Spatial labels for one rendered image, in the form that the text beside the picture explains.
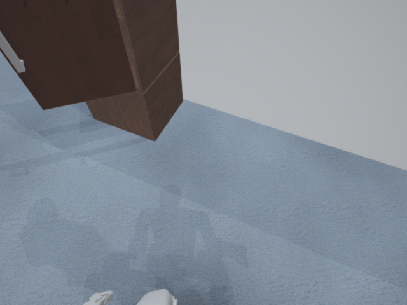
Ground left robot hand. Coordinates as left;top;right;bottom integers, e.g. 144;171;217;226
83;291;113;305

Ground handle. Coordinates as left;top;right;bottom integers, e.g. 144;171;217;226
0;31;25;73

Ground robot left thigh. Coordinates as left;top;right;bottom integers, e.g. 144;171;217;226
136;290;177;305

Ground cupboard door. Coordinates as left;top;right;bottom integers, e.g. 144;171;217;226
0;0;136;110

